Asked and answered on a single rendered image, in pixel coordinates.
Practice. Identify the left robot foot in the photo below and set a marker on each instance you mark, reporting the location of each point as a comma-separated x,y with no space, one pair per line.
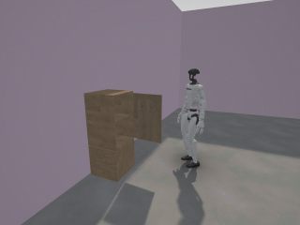
192,164

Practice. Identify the robot left forearm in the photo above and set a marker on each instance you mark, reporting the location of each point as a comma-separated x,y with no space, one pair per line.
202,111

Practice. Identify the humanoid robot head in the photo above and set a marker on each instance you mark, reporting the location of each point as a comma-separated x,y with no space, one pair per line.
193,72

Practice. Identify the robot right hand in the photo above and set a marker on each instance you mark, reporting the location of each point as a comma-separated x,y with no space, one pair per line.
180,115

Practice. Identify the cupboard door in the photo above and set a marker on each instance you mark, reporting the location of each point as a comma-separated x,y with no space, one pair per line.
147,117

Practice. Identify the left robot upper arm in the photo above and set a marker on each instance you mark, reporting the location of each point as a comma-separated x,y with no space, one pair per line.
199,89

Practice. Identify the robot left hand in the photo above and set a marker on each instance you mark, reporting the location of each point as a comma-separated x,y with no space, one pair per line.
200,125

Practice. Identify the robot right forearm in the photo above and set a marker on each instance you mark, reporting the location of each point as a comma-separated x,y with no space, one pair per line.
185,106

